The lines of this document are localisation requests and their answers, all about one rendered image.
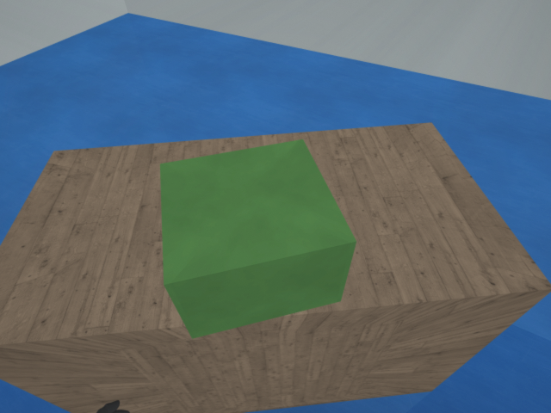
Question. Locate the carton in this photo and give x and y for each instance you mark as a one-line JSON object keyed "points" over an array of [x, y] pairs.
{"points": [[251, 235]]}

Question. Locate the pedestal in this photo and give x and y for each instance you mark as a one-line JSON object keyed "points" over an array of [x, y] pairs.
{"points": [[85, 319]]}

